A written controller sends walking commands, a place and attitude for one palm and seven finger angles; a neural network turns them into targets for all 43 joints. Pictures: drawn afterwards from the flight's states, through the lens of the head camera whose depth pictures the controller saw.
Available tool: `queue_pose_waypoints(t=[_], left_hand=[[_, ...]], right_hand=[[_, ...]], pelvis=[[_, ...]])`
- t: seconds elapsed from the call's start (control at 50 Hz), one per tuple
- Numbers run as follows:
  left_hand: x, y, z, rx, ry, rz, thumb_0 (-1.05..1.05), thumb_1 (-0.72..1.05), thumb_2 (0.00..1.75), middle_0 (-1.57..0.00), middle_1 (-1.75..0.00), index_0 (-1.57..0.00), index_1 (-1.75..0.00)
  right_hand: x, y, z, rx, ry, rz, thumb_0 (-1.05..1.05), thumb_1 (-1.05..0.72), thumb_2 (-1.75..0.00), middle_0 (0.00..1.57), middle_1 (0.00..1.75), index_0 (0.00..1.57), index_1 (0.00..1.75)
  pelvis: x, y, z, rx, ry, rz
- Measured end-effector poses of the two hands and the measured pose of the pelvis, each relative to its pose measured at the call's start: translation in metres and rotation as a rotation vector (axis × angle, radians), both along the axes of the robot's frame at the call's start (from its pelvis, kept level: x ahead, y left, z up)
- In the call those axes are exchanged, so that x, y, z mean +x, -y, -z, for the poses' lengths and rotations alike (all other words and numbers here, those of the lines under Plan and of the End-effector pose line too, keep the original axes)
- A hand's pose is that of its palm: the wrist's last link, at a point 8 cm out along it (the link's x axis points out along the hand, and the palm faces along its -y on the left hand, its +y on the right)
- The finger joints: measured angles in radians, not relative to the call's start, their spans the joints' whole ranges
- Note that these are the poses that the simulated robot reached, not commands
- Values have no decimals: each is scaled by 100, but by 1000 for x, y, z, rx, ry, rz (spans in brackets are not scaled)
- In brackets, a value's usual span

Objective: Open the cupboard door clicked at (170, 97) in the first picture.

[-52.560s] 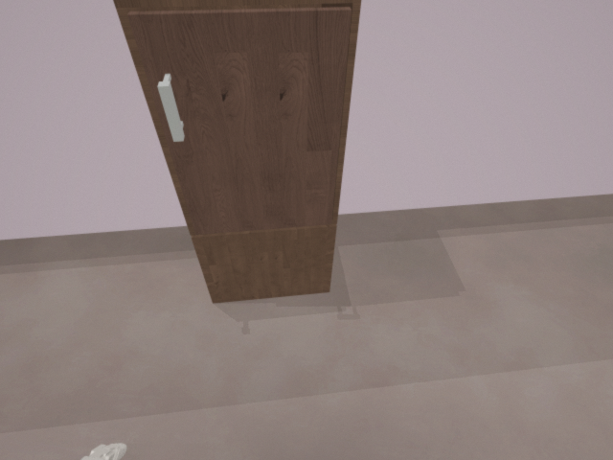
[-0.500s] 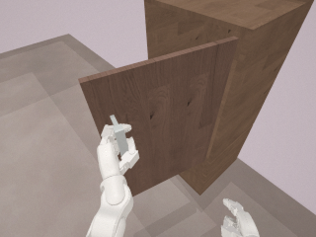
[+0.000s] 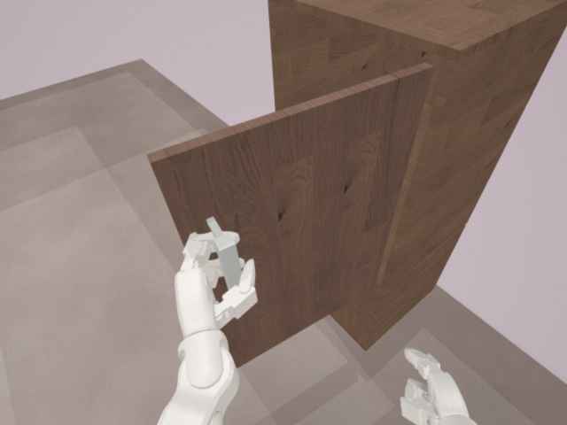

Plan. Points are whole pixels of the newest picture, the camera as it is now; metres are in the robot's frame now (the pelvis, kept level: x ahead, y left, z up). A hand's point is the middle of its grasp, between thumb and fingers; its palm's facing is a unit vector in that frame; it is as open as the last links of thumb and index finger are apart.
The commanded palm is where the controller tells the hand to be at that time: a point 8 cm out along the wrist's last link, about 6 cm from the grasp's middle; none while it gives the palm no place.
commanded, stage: open thumb and fingers to let go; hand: left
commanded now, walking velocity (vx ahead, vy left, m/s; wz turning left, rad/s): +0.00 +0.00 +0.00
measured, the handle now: (226, 260) +0.32 +0.10 +0.10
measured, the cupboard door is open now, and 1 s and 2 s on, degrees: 82 84 84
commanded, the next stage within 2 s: slide the hand sideways off the handle in 0.62 s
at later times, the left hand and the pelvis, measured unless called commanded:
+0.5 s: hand (236, 285) +0.27 +0.08 +0.10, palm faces +0.24 -0.97 +0.00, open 14.5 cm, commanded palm +0.22 +0.10 +0.10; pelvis -0.01 +0.03 +0.00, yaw -1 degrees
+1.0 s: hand (238, 321) +0.22 +0.07 +0.10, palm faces -0.19 -0.98 +0.02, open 16.4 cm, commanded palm +0.21 +0.12 +0.10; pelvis -0.02 +0.03 +0.00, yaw -1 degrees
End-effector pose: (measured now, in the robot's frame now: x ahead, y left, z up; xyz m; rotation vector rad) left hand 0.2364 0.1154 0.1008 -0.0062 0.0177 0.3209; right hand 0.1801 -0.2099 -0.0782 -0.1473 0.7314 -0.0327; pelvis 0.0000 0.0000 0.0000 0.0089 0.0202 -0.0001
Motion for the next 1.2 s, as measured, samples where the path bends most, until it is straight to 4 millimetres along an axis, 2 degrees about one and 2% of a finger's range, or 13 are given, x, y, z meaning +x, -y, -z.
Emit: queue_pose_waypoints(t=[0.12,0.3,0.42,0.7,0.78,0.88,0.94,1.04,1.2], left_hand=[[-4,-9,0,4,13,3,2,28,62,-36,-128,-37,-129],[3,-12,2,16,25,32,0,-23,41,-31,-122,-32,-122],[6,-12,1,10,20,61,-1,-41,34,-28,-108,-29,-109],[1,-2,0,17,12,110,-1,-50,30,-25,-54,-24,-54],[-1,-4,1,35,19,136,-1,-50,30,-28,-50,-25,-52],[-12,-13,3,77,55,404,-2,-50,30,-22,-40,-14,-42],[-19,-12,3,44,60,498,-2,-50,30,-19,-36,-11,-38],[-24,-9,4,-32,58,491,-2,-50,30,-16,-32,-13,-33],[-31,-20,5,7,59,465,-2,-50,30,-17,-31,-15,-31]], right_hand=[[1,-8,-1,-2,3,-10,1,-91,-90,20,30,20,30],[-9,-21,5,2,-19,-2,1,-91,-90,20,30,20,30],[-17,-31,7,19,-35,6,1,-91,-90,20,30,20,30],[-15,-37,4,34,-15,-11,1,-91,-90,20,30,20,30],[-15,-34,3,25,-13,-24,1,-91,-90,20,30,20,30],[-23,-26,1,4,1,-13,1,-91,-90,20,30,20,30],[-28,-22,1,-2,19,9,1,-91,-90,20,30,20,30],[-32,-20,-4,-3,50,37,1,-91,-90,20,30,20,30],[-27,-23,-11,7,82,36,1,-91,-90,20,30,20,30]], pelvis=[[-1,-6,0,-5,-1,-4],[-5,-21,3,-13,-7,-1],[-6,-27,4,-15,-9,9],[-14,-29,6,-19,1,12],[-17,-26,6,-16,10,4],[-18,-25,6,-11,5,0],[-18,-27,6,-13,6,2],[-15,-29,5,-10,4,17],[-9,-29,6,-5,-9,37]])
